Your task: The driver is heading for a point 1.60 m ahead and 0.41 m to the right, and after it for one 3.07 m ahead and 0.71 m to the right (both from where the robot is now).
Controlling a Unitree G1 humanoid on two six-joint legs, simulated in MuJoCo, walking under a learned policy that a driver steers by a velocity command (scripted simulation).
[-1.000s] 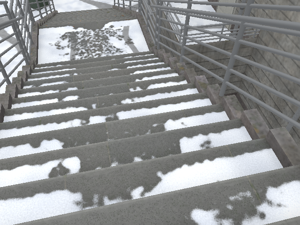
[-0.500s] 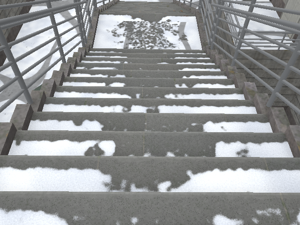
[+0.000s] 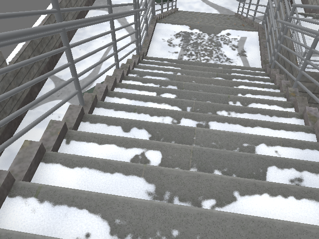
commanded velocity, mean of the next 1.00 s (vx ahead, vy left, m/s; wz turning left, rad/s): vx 0.04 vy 0.00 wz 0.04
